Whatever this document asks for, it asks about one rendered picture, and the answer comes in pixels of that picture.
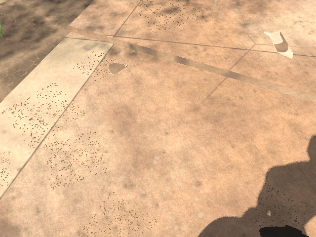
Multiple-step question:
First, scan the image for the robot right hand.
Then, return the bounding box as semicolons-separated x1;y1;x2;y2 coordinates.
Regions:
259;225;309;237

